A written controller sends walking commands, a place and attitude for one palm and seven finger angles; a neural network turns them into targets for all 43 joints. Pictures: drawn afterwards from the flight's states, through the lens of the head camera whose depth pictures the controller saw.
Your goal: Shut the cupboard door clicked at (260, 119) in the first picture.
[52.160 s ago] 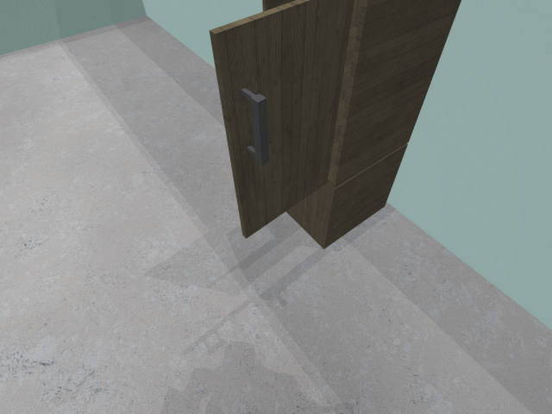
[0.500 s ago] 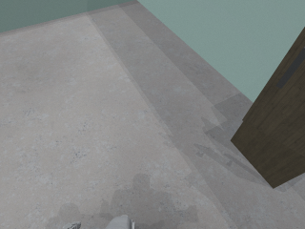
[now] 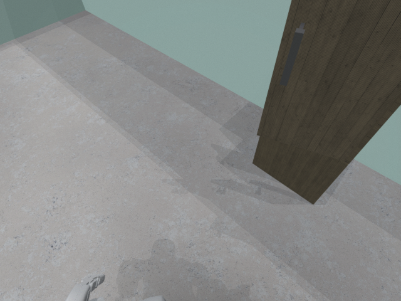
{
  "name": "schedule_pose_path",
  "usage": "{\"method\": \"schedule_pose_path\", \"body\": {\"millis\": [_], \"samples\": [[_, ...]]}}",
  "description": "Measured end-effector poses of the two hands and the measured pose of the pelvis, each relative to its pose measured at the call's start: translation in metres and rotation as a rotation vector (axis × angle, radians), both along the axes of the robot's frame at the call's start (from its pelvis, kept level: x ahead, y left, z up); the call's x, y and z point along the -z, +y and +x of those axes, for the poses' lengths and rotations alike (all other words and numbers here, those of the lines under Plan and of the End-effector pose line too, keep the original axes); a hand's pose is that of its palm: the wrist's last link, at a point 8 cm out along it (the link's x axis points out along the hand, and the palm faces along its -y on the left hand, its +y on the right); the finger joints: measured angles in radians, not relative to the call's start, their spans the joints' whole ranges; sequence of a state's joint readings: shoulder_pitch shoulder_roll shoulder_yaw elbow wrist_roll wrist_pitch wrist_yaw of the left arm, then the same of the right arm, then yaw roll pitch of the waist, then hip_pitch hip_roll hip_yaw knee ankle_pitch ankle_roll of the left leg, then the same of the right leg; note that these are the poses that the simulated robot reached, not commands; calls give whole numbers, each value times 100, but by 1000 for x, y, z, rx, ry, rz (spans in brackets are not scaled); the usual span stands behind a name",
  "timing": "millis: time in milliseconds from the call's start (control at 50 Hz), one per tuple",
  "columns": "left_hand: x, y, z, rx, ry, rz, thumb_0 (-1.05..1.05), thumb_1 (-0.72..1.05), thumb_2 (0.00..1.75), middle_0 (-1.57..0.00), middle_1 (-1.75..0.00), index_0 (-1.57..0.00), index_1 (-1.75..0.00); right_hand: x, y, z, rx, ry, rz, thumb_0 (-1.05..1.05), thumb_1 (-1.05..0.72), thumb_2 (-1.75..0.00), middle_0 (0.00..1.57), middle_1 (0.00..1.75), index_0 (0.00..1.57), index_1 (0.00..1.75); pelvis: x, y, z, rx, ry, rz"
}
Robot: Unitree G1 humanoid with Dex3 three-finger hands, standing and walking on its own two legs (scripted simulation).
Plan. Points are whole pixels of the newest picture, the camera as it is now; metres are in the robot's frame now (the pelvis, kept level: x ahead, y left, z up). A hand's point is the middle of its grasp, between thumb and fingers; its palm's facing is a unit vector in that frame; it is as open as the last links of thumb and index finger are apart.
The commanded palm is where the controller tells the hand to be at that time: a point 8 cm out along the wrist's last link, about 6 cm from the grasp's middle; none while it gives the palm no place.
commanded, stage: turn to face it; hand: left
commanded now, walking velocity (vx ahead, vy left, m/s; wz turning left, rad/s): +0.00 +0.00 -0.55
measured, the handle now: (292, 55) +0.72 -0.22 +0.07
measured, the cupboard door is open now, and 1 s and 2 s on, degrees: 20 20 20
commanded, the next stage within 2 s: take the last steps up to it in 0.52 s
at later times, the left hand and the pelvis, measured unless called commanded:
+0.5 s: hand (118, 287) +0.16 +0.20 -0.15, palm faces -0.21 -0.96 -0.20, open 7.4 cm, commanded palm none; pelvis +0.02 +0.02 +0.02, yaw -14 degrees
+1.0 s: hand (141, 287) +0.17 +0.16 -0.17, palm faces -0.36 -0.92 -0.14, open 7.4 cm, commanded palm none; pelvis +0.07 -0.01 +0.01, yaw -22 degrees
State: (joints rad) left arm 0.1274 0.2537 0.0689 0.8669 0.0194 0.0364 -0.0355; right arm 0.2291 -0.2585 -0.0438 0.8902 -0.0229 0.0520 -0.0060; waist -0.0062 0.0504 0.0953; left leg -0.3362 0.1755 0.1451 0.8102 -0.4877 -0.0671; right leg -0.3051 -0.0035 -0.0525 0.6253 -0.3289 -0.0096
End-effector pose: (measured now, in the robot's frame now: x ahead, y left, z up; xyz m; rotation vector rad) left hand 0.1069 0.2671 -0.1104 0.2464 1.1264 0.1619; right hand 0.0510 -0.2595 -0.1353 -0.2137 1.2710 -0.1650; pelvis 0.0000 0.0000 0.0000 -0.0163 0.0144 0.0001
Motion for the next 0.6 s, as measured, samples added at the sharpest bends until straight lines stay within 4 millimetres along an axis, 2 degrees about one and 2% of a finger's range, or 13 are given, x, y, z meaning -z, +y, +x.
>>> {"method": "schedule_pose_path", "body": {"millis": [40, 140, 220, 320, 380, 460, 600], "samples": [[-3, -8, 3, 22, 7, 8, 0, 91, 90, -20, -29, -20, -30, 0, -8, -3, 33, 15, -10, 0, -91, -90, 20, 30, 21, 30, -3, -1, 0, 21, 0, -1], [-5, -19, 4, 63, 59, -3, 0, 90, 90, -20, -30, -20, -30, -16, -13, 3, 77, -31, -21, 1, -91, -90, 20, 30, 20, 30, -13, -1, 5, 77, 6, 19], [2, -20, 9, 91, 82, -30, 0, 90, 90, -20, -30, -20, -30, -26, -7, 12, 102, -77, -34, 1, -91, -90, 20, 30, 20, 30, -15, 5, 11, 116, 7, 18], [21, -9, 23, 113, 96, -68, 0, 90, 90, -20, -30, -20, -30, -31, 10, 14, 127, -123, -68, 0, -91, -90, 20, 30, 20, 30, -7, 22, 20, 166, 10, -1], [21, -6, 35, 145, 107, -72, 0, 90, 90, -20, -30, -20, -30, -36, 21, 2, 141, -109, -71, 0, -91, -90, 20, 30, 20, 30, -10, 25, 21, 199, 4, -5], [12, -9, 51, 177, 98, -75, 1, 91, 90, -20, -29, -20, -30, -40, 31, -21, 179, -55, -56, 0, -91, -90, 20, 30, 21, 30, -19, 25, 23, 230, 3, -17], [1, -35, 72, 256, 74, -50, 0, 91, 90, -20, -29, -20, -30, -22, 30, -68, 290, 26, 3, 0, -91, -90, 20, 30, 21, 30, -18, 12, 22, 278, 0, -16]]}}
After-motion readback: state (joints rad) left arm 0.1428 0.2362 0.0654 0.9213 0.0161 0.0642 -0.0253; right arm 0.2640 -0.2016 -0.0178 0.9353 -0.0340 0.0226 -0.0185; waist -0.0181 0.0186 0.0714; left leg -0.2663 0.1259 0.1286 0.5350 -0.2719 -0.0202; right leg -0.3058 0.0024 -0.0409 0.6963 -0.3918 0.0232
